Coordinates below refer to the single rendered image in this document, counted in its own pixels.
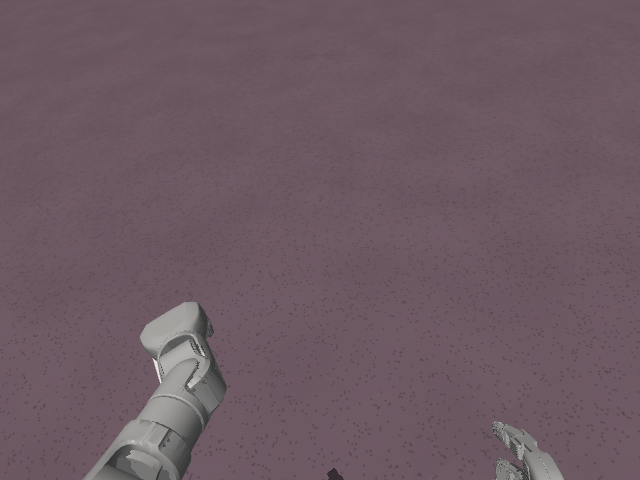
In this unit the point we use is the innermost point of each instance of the left robot hand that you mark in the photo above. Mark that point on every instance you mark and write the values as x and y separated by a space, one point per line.
188 316

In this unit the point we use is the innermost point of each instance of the right robot hand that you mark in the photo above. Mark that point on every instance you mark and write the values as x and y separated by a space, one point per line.
537 465

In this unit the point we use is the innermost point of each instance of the small box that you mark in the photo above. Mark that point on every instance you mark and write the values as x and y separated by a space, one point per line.
216 366

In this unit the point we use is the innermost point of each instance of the left robot arm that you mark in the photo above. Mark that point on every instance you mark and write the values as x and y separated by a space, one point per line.
157 445

